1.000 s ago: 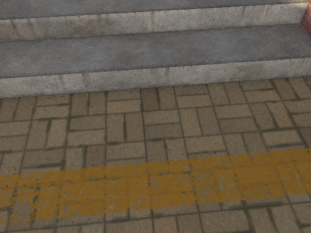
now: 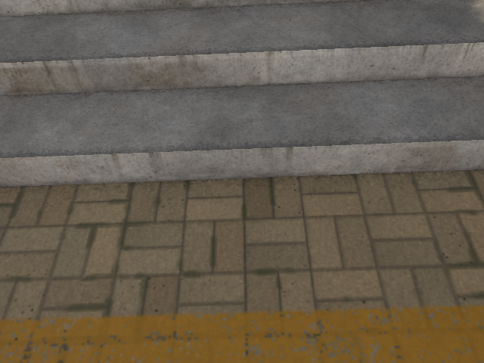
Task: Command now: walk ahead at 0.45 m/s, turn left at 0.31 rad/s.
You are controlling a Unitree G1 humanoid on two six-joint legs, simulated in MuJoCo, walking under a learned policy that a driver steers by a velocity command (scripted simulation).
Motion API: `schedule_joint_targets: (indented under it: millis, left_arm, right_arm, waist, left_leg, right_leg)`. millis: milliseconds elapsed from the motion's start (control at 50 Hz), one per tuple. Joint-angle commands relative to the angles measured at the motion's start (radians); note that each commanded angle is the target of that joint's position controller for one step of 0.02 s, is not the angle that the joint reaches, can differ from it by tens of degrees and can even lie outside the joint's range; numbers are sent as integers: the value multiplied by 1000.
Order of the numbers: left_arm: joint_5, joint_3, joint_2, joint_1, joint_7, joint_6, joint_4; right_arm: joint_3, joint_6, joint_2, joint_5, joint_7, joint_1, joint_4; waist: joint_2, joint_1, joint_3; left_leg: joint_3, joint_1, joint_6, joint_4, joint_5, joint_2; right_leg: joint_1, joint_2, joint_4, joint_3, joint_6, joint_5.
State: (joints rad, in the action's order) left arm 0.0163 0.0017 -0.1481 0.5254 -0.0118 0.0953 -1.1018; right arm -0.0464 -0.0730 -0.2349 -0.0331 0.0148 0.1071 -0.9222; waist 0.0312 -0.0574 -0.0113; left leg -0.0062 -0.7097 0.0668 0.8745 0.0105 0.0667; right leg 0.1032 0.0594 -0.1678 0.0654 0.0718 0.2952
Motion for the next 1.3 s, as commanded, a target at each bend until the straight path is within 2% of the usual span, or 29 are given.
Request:
schedule_joint_targets:
  millis: [20,120,180,200,220,240,260,280,340,420,540,600,640,660,680,700,720,740,760,800,820,920,1040,1100,1120,1140,1160,1200,1300]
  left_arm:
    - [-5,-26,-166,47,-19,14,29]
    - [-5,-36,-200,18,-28,6,45]
    - [4,-48,-248,-71,-35,-15,91]
    - [7,-41,-245,-114,-23,1,131]
    - [6,1,-83,7,8,38,154]
    - [-27,-16,-157,-66,31,90,184]
    - [-63,-32,-217,-188,32,105,244]
    - [-57,-37,-221,-236,23,105,265]
    - [-17,-58,-203,-189,0,55,281]
    - [12,-51,-172,-332,-20,29,360]
    - [-22,-44,-175,-548,-13,32,441]
    - [-27,-60,-222,-562,5,53,463]
    - [-24,-75,-245,-449,9,67,435]
    - [-8,-87,-279,-323,4,72,413]
    - [12,-106,-353,-173,-3,68,397]
    - [-3,-120,-361,-90,6,51,346]
    - [-16,-97,-266,-135,10,49,368]
    - [-19,-85,-224,-182,11,41,377]
    - [-17,-78,-215,-227,15,36,379]
    - [-9,-68,-196,-265,24,33,372]
    - [32,-66,-193,-194,28,26,333]
    - [1,-74,-214,-168,42,26,291]
    - [-1,-85,-259,-90,38,2,256]
    - [-9,-77,-237,-80,33,-3,244]
    - [-14,-60,-182,-101,34,1,280]
    - [-39,-41,-103,-13,26,-1,306]
    - [-11,-67,-214,-52,17,-22,280]
    - [-5,-70,-188,-127,34,-33,276]
    - [17,-73,-144,-185,62,-67,278]
  right_arm:
    - [20,-11,9,-2,16,-179,109]
    - [12,-26,-28,0,50,-232,161]
    - [-44,-23,-127,3,52,115,79]
    - [-72,-9,-202,12,34,285,49]
    - [-81,-2,-262,21,25,286,75]
    - [-64,-4,-197,34,18,283,47]
    - [-51,-13,-139,32,13,218,68]
    - [-35,-25,-96,27,23,118,89]
    - [-18,-29,-76,24,24,27,131]
    - [-35,-28,-148,23,-7,114,131]
    - [-42,-9,-161,2,-20,247,120]
    - [-43,3,-161,4,-28,254,130]
    - [-37,11,-144,13,-33,227,145]
    - [-20,6,-96,21,-30,216,157]
    - [0,-7,-37,16,-24,281,172]
    - [6,-16,-49,-3,-21,363,176]
    - [-12,-17,-144,-15,-21,329,160]
    - [-17,-14,-164,-6,-21,235,173]
    - [-15,-14,-146,12,-20,184,187]
    - [-16,-12,-115,24,-14,167,200]
    - [-4,13,-92,131,15,182,190]
    - [14,31,-58,86,41,77,248]
    - [18,17,-80,67,27,-52,292]
    - [-6,-17,-130,89,-1,153,223]
    - [-23,-30,-200,112,-15,309,215]
    - [-52,-15,-307,108,-20,348,207]
    - [-44,-6,-234,82,-19,323,208]
    - [-12,-16,-120,70,-11,210,211]
    - [-10,-43,-94,55,-20,220,170]
  waist:
    - [-102,-8,164]
    - [-130,40,115]
    - [-183,228,-87]
    - [-83,294,-181]
    - [227,167,-332]
    - [128,198,-356]
    - [91,175,-184]
    - [-54,105,-68]
    - [-76,1,0]
    - [-10,30,36]
    - [55,131,-5]
    - [73,117,-14]
    - [96,52,-49]
    - [71,-3,-144]
    - [-106,-22,-283]
    - [-371,-5,-326]
    - [-231,-15,-195]
    - [-128,-17,-83]
    - [-71,2,-15]
    - [-90,46,24]
    - [-18,49,13]
    - [-166,56,7]
    - [-148,22,32]
    - [-56,110,-58]
    - [69,183,-189]
    - [289,151,-243]
    - [136,154,-167]
    - [66,97,-7]
    - [64,48,24]
  left_leg:
    - [36,-28,10,-141,-78,-30]
    - [119,97,79,-234,6,-96]
    - [124,509,150,-305,47,-165]
    - [-103,808,205,-349,68,-38]
    - [-719,1170,437,-435,157,274]
    - [-841,1137,418,-587,281,263]
    - [-680,990,355,-616,288,223]
    - [-548,784,308,-652,183,171]
    - [-368,463,260,-695,61,71]
    - [-252,294,240,-698,-44,3]
    - [-328,440,165,-602,92,5]
    - [-435,549,152,-510,125,46]
    - [-441,556,124,-415,77,24]
    - [-382,493,93,-251,47,-19]
    - [-243,240,23,51,204,-138]
    - [-174,-7,-6,283,563,-172]
    - [-213,-100,-6,389,518,-109]
    - [-185,-111,-10,416,426,-76]
    - [-158,-93,-15,375,363,-50]
    - [-120,-21,-20,282,298,4]
    - [-57,60,-25,285,302,-43]
    - [14,106,-42,16,147,-7]
    - [44,274,-38,-286,145,-47]
    - [13,615,-6,-443,139,-50]
    - [-215,823,37,-493,290,177]
    - [-555,981,126,-603,386,399]
    - [-590,873,142,-632,492,374]
    - [-337,698,99,-680,328,267]
    - [-57,644,75,-708,-96,194]
  right_leg:
    - [-119,-250,83,-42,18,-530]
    - [10,-286,-70,49,-1,-1007]
    - [-42,-277,-557,68,-15,-1293]
    - [-295,-214,-882,68,-36,-945]
    - [-752,25,-1347,-24,-105,166]
    - [-861,-11,-1436,-238,-42,187]
    - [-923,-63,-1380,-226,-18,117]
    - [-880,-105,-1277,-201,-15,50]
    - [-704,-174,-1089,-178,-51,4]
    - [-654,-153,-785,-105,-118,-169]
    - [-598,-68,-389,-126,-124,-351]
    - [-564,-56,-300,-155,-97,-250]
    - [-411,-59,-233,-130,-51,-222]
    - [-206,-144,-253,-190,5,-218]
    - [143,-340,-249,-460,129,-169]
    - [271,-491,-150,-834,238,46]
    - [178,-468,-119,-808,207,188]
    - [59,-419,-111,-658,166,136]
    - [-55,-368,-81,-551,152,26]
    - [-181,-300,-32,-420,134,-126]
    - [-269,-286,-36,-357,116,-287]
    - [-291,-226,0,-182,103,-414]
    - [-252,-269,-61,-248,88,-368]
    - [-307,-192,-327,-214,45,-400]
    - [-437,-124,-586,-155,19,-180]
    - [-724,-4,-840,-46,-6,233]
    - [-785,-53,-952,-103,11,216]
    - [-764,-117,-933,-124,11,70]
    - [-759,-134,-932,-94,-21,-68]
